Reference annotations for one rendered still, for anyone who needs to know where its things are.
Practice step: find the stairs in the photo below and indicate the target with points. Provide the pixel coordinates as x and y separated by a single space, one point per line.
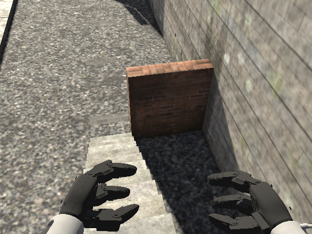
151 217

